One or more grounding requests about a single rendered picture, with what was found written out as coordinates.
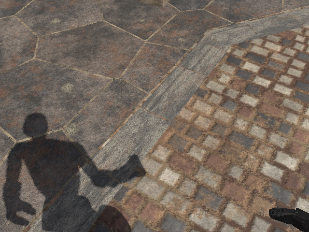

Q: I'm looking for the robot right hand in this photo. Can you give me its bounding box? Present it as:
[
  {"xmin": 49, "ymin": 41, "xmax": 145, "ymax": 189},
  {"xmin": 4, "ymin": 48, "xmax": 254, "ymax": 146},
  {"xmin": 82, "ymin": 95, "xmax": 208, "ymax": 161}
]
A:
[{"xmin": 268, "ymin": 208, "xmax": 309, "ymax": 232}]

